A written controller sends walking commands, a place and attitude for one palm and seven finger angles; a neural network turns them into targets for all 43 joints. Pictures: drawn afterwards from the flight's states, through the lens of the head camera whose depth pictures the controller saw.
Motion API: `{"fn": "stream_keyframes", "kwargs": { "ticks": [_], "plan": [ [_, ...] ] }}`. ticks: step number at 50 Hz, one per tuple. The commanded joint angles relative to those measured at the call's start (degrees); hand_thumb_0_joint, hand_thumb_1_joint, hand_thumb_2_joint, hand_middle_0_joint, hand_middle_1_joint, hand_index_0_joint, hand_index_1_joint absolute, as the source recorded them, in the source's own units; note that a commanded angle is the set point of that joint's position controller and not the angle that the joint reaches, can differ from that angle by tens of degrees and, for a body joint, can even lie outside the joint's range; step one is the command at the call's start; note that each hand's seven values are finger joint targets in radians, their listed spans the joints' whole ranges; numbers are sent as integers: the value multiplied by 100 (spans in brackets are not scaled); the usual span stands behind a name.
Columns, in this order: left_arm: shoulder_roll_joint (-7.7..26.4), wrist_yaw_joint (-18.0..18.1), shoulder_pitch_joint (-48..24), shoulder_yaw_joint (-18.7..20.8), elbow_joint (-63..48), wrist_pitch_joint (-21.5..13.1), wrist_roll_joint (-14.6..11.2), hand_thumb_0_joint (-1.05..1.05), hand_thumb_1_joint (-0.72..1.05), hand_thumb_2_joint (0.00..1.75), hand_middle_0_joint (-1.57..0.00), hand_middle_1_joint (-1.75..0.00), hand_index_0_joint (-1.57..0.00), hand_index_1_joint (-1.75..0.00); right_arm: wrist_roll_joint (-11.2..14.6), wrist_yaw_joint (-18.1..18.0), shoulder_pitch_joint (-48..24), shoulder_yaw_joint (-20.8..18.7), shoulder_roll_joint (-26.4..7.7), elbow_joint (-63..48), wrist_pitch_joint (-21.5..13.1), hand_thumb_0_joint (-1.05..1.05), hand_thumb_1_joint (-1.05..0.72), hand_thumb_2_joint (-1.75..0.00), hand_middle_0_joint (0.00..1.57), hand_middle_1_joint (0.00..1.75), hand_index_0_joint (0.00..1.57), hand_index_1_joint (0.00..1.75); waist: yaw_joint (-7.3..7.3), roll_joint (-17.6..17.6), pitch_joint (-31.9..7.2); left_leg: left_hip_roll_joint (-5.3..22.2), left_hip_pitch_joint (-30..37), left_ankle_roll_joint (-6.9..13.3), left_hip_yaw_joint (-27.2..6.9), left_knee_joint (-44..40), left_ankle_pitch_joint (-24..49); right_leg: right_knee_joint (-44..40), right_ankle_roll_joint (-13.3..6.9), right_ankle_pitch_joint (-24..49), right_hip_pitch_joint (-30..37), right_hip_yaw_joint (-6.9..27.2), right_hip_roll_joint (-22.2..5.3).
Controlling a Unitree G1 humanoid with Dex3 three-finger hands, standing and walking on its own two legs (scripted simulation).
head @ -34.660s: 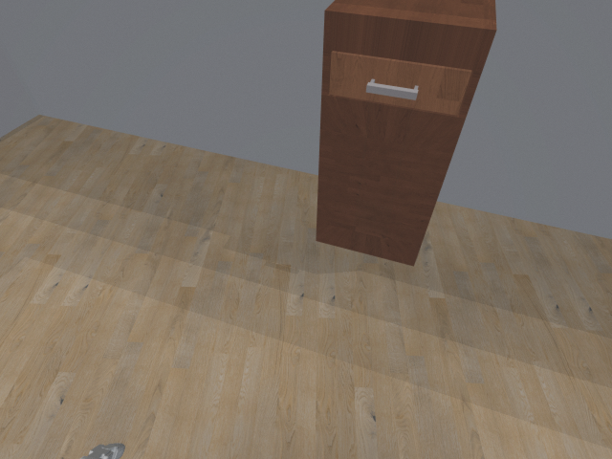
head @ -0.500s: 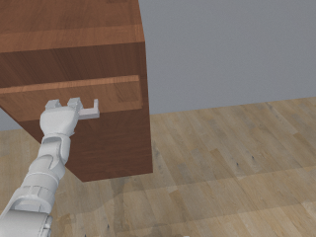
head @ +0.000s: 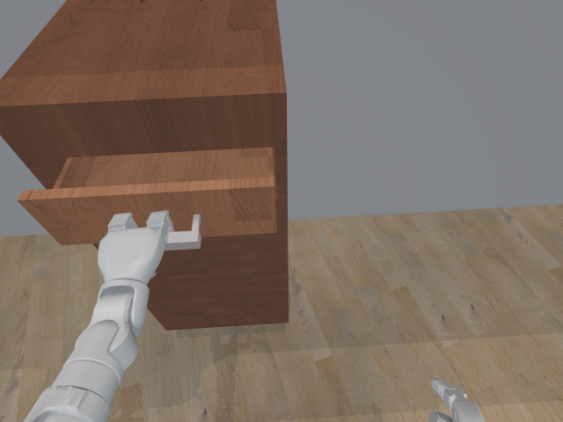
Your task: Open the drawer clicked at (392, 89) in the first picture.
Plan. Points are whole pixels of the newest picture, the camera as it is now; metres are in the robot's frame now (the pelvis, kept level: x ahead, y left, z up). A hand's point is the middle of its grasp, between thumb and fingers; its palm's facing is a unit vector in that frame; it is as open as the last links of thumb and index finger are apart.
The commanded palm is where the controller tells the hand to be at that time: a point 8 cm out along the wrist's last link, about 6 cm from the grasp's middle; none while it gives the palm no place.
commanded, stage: pull the drawer open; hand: left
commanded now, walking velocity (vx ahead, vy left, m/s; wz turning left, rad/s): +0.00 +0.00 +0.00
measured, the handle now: (156, 232) +0.39 +0.23 +0.02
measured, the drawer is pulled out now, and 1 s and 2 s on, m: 0.08 0.21 0.30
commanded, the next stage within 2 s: none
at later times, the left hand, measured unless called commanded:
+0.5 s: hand (140, 302) +0.28 +0.23 +0.00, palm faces -0.01 -0.04 -1.00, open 5.4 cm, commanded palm +0.25 +0.23 +0.05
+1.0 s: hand (132, 349) +0.22 +0.22 +0.00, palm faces +0.00 -0.07 -1.00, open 5.6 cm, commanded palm +0.18 +0.22 +0.05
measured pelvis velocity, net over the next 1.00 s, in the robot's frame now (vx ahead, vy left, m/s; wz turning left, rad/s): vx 0.00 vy -0.02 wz -0.02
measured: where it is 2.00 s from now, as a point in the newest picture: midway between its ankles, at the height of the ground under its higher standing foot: outside the picture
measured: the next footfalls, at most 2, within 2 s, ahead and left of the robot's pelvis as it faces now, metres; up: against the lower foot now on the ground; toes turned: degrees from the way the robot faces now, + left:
none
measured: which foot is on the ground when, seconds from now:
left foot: down 0.00-1.00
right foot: down 0.00-1.00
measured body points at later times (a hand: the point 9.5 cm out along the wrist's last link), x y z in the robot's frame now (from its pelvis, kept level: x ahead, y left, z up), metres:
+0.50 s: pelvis +0.00 -0.02 +0.00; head +0.03 -0.04 +0.45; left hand +0.28 +0.23 +0.05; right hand +0.16 -0.26 -0.11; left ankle -0.04 +0.08 -0.71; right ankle +0.00 -0.11 -0.71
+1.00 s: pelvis +0.00 -0.02 +0.00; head +0.02 -0.05 +0.45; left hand +0.21 +0.22 +0.05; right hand +0.21 -0.25 -0.10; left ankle -0.04 +0.08 -0.71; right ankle +0.00 -0.11 -0.71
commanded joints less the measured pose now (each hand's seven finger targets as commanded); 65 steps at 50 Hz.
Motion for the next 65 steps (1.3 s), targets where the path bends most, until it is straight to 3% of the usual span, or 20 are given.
{"fn": "stream_keyframes", "kwargs": {
  "ticks": [1,6,8,10,20,22,26,29,31,33,39,41,46,48,51,53,56,57,58,65],
  "plan": [
    [856,190,-1164,439,-1235,-2,-45,0,90,90,-40,-135,-40,-135,-31,-69,-165,-239,-762,-657,-207,0,-90,-90,20,30,20,30,59,-151,-1614,278,1132,-356,-81,-416,3158,-261,-192,2030,935,-246,-50],
    [754,184,-1032,346,-1341,-55,-35,0,90,90,-40,-135,-40,-135,-27,-93,-285,-207,-735,-689,-262,0,-90,-90,20,30,20,30,49,-192,-1369,232,978,-301,-50,-501,2574,-318,-205,1773,915,-229,-64],
    [951,209,-846,538,-1542,-94,-11,0,90,90,-40,-135,-40,-135,-39,-103,-325,-223,-736,-714,-281,0,-90,-90,20,30,20,30,132,-147,-1565,226,1056,-292,-33,-486,2659,-307,-212,1862,1047,-156,-72],
    [822,226,-573,456,-1660,-94,-45,0,90,90,-40,-135,-40,-135,-40,-88,-383,-210,-715,-727,-313,0,-90,-90,20,30,20,30,164,-84,-1569,209,1064,-297,-23,-476,2704,-295,-216,1950,1081,-134,-71],
    [821,299,500,615,-2167,-82,-122,0,90,90,-40,-135,-40,-135,-57,-85,-648,-180,-695,-792,-426,0,-90,-90,20,30,20,30,244,-290,-1307,146,872,-240,25,-546,2365,-347,-202,2098,1313,30,-93],
    [990,305,575,788,-2280,-89,-143,0,90,90,-40,-135,-40,-135,-60,-90,-694,-177,-735,-788,-433,0,-90,-90,20,30,20,30,270,-276,-1284,142,835,-254,5,-578,2372,-347,-219,2137,1380,66,-93],
    [822,343,952,691,-2507,-57,-118,0,90,90,-40,-135,-40,-135,-60,-71,-811,-167,-676,-818,-467,0,-90,-90,20,30,20,30,276,-266,-1179,132,901,-250,23,-561,2338,-345,-209,2133,1303,88,-91],
    [860,376,1259,755,-2735,-35,-108,0,90,90,-40,-135,-40,-135,-74,-59,-870,-169,-661,-854,-481,0,-90,-90,20,30,20,30,346,-57,-1249,129,1007,-269,17,-549,2478,-316,-225,2173,1318,111,-89],
    [786,375,1358,699,-2793,-13,-105,0,90,90,-40,-135,-40,-135,-71,-44,-911,-157,-652,-848,-489,0,-90,-90,20,30,20,30,309,-243,-1165,129,987,-266,7,-545,2390,-329,-211,2126,1275,103,-83],
    [854,378,1313,724,-2927,-5,-74,0,90,90,-40,-135,-40,-135,-91,-53,-982,-139,-669,-864,-486,0,-90,-90,20,30,20,30,309,-210,-1119,126,993,-264,1,-562,2319,-330,-213,2076,1257,141,-86],
    [669,392,1998,633,-3363,12,-73,0,90,90,-40,-135,-40,-135,-109,-6,-1107,-121,-605,-957,-506,0,-90,-90,20,30,20,30,399,-151,-1140,137,1123,-285,-13,-541,2494,-293,-225,2085,1267,120,-80],
    [530,384,2086,502,-3527,16,-69,0,90,90,-40,-135,-40,-135,-123,17,-1138,-112,-589,-973,-517,0,-90,-90,20,30,20,30,362,-187,-1080,135,1147,-270,-16,-518,2436,-306,-215,2050,1200,117,-79],
    [648,403,2706,690,-3654,-5,-70,0,90,90,-40,-135,-40,-135,-152,23,-1213,-63,-568,-1009,-523,0,-90,-90,20,30,20,30,430,-399,-970,92,977,-258,-9,-493,2219,-279,-206,2167,1308,195,-85],
    [663,420,2698,687,-3877,-30,-41,0,90,90,-40,-135,-40,-135,-161,37,-1265,-48,-567,-1037,-515,0,-90,-90,20,30,20,30,449,-145,-949,99,1030,-271,-22,-504,2252,-259,-234,2107,1255,226,-86],
    [701,454,2942,761,-3871,-36,-12,0,90,90,-40,-135,-40,-135,-164,46,-1283,-39,-540,-1025,-519,0,-90,-90,20,30,20,30,463,-201,-787,96,975,-270,-30,-492,2114,-262,-239,1934,1167,211,-61],
    [644,474,2964,683,-4108,-54,-3,0,90,90,-40,-135,-40,-135,-185,59,-1305,-28,-546,-1054,-520,0,-90,-90,20,30,20,30,467,-61,-901,105,1055,-273,-37,-472,2196,-227,-249,1961,1167,231,-64],
    [731,504,3250,829,-4126,-79,-14,0,90,90,-40,-135,-40,-135,-186,64,-1300,-28,-532,-1050,-528,0,-90,-90,20,30,20,30,493,-214,-858,90,954,-277,-47,-454,2091,-205,-248,1965,1189,270,-49],
    [690,504,3407,788,-4182,-76,-35,0,90,90,-40,-135,-40,-135,-186,67,-1344,-15,-538,-1084,-520,0,-90,-90,20,30,20,30,516,-109,-818,92,960,-286,-51,-463,2110,-216,-261,1925,1177,261,-50],
    [588,501,3338,653,-4237,-82,-26,0,90,90,-40,-135,-40,-135,-204,79,-1332,-9,-531,-1073,-526,0,-90,-90,20,30,20,30,459,-252,-812,97,967,-261,-49,-430,2015,-206,-236,1871,1122,247,-64],
    [656,541,3759,805,-4328,-118,-45,0,90,90,-40,-135,-40,-135,-202,74,-1390,5,-517,-1105,-529,0,-90,-90,20,30,20,30,518,-235,-592,68,781,-245,-50,-431,1659,-214,-248,1598,1037,291,-50]
  ]
}}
